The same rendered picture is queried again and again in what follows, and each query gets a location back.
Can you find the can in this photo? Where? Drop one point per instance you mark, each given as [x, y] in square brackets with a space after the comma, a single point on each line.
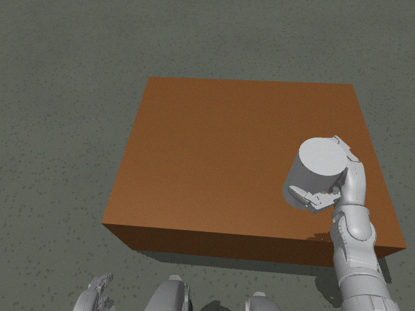
[317, 165]

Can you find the left robot hand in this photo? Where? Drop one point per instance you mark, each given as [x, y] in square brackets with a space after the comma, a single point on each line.
[89, 299]

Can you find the right robot hand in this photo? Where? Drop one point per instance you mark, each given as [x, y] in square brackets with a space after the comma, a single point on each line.
[349, 188]

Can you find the right robot arm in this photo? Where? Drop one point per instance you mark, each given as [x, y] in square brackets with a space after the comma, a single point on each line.
[359, 275]

